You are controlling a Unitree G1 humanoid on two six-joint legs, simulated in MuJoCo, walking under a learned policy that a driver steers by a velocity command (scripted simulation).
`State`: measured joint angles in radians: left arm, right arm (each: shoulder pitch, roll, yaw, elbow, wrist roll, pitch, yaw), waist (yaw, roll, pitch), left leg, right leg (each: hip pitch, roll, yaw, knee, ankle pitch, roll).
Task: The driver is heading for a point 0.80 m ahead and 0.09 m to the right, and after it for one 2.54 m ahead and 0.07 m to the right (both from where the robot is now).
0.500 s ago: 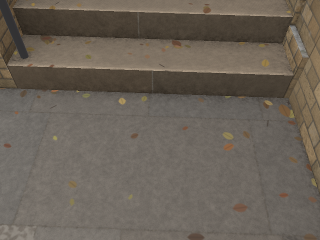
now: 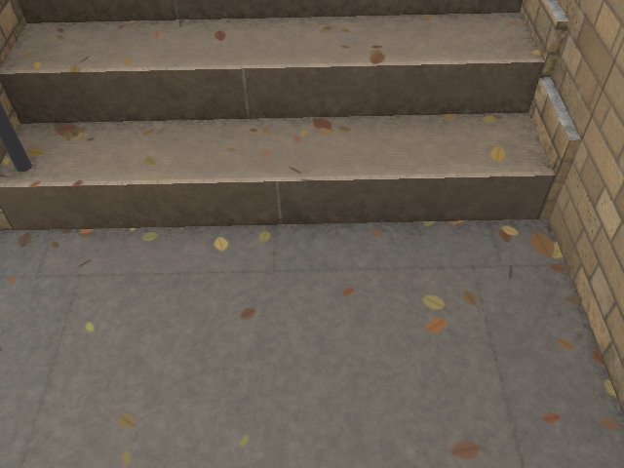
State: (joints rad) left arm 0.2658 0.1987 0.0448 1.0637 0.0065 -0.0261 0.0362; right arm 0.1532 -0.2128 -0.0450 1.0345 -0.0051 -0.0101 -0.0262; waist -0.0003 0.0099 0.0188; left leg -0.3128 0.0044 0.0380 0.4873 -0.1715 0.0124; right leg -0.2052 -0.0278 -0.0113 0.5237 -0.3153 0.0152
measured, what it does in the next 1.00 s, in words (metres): lifts its right foot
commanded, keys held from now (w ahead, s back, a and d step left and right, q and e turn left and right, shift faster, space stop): no key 0.66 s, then w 0.34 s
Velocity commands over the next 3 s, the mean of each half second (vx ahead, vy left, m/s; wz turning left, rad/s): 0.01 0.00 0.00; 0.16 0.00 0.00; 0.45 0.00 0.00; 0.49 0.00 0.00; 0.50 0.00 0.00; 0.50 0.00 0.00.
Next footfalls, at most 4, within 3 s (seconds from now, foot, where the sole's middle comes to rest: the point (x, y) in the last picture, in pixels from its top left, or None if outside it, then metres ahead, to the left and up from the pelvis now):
1.40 right None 0.50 -0.11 -0.77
1.92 left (286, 363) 0.76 0.11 -0.77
2.42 right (358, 280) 1.00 -0.08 -0.77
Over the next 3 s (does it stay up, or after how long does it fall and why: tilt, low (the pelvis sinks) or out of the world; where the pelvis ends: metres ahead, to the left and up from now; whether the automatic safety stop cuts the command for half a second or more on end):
stays up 1.12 0.03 0.01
